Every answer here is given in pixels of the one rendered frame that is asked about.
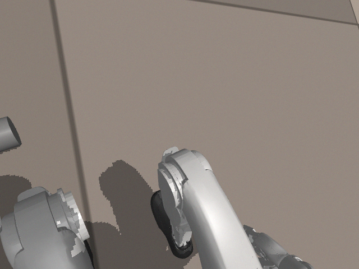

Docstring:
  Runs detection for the right robot hand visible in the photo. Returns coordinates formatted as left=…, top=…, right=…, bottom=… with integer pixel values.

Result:
left=243, top=225, right=290, bottom=269

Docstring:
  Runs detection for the right robot foot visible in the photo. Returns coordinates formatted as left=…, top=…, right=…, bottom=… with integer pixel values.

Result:
left=150, top=190, right=193, bottom=259

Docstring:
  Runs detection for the right robot arm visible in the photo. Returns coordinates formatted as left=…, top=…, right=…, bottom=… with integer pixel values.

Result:
left=278, top=255, right=314, bottom=269

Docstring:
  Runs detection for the can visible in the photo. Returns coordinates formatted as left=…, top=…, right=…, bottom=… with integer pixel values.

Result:
left=0, top=117, right=21, bottom=152

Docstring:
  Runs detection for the left robot foot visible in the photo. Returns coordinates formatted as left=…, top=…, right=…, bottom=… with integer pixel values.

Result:
left=84, top=240, right=95, bottom=269

